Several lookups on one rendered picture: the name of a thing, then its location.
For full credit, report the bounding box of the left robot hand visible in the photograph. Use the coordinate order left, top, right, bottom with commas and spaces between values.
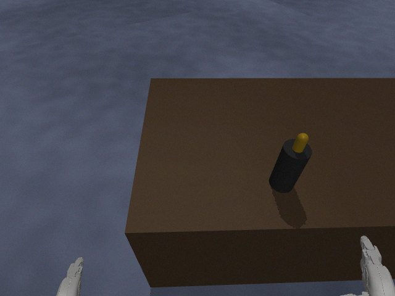
56, 257, 84, 296

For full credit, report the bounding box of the bottle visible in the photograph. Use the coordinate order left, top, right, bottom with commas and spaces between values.
269, 133, 312, 193

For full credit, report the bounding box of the right robot hand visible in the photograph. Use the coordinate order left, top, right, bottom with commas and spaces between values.
341, 236, 395, 296

